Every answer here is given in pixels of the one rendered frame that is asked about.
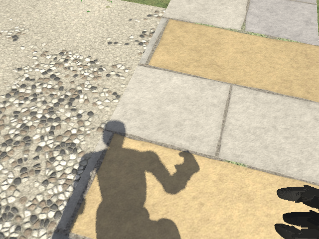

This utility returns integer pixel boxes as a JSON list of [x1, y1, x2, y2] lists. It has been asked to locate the robot right hand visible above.
[[274, 184, 319, 239]]

